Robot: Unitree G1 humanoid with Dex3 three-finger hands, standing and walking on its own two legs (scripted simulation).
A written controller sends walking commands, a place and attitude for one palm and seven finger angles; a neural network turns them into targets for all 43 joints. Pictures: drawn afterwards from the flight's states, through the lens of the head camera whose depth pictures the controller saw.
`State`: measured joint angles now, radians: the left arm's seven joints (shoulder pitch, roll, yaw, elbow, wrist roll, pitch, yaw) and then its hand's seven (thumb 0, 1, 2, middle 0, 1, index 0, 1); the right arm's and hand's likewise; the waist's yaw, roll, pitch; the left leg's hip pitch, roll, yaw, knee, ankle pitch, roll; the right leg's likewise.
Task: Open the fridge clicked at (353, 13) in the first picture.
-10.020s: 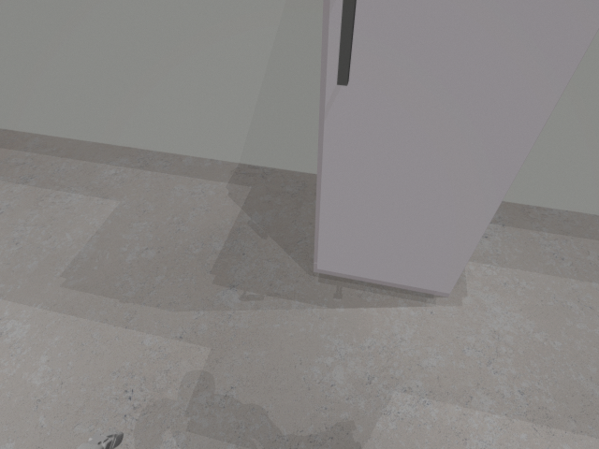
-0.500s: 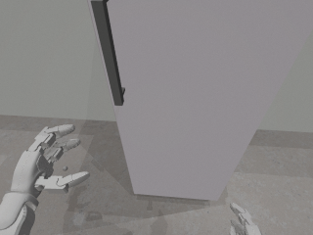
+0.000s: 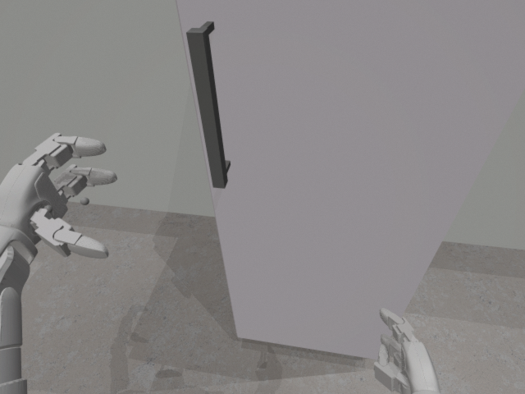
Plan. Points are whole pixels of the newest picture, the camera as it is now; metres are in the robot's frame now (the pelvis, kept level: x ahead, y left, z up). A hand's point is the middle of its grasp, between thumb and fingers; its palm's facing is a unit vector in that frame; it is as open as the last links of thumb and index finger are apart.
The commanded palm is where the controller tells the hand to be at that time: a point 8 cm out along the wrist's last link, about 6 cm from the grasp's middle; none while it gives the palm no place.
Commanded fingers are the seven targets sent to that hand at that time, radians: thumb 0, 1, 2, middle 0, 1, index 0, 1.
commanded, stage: raise the hand to about handle height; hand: left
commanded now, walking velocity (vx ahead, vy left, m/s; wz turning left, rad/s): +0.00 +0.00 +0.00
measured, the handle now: (214, 113) +0.46 +0.15 +0.24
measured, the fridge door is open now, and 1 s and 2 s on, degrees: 0 0 0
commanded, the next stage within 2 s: move the hooked fingers beside the handle in 0.70 s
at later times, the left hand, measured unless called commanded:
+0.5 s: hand (87, 171) +0.28 +0.26 +0.25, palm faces +0.05 -0.99 -0.12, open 14.0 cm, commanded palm +0.24 +0.30 +0.26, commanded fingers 0.00 -0.50 0.30 -0.30 -1.20 -0.30 -1.20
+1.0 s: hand (83, 168) +0.28 +0.27 +0.25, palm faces +0.08 -0.99 -0.11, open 14.0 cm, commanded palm +0.25 +0.30 +0.26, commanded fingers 0.00 -0.50 0.30 -0.30 -1.20 -0.30 -1.20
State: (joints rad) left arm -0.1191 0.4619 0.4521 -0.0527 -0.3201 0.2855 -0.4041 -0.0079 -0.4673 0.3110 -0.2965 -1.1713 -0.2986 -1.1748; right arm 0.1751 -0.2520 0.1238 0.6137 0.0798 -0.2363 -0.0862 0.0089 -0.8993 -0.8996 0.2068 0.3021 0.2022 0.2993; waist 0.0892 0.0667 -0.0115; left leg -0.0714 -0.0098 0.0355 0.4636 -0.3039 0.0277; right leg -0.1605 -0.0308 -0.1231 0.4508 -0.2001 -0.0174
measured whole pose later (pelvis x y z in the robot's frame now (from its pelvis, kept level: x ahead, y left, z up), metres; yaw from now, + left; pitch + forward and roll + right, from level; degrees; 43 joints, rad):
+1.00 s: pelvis -0.01 -0.01 +0.00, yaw +0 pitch -5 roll +0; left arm -0.33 0.54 0.48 0.12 -0.29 0.39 -0.45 -0.01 -0.51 0.29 -0.30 -1.20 -0.30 -1.20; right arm 0.18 -0.29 0.11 0.63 0.10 -0.19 -0.08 0.01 -0.90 -0.90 0.21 0.30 0.20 0.30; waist 0.08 0.07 -0.02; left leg -0.10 0.00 0.03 0.48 -0.30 0.02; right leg -0.19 -0.03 -0.12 0.47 -0.20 -0.03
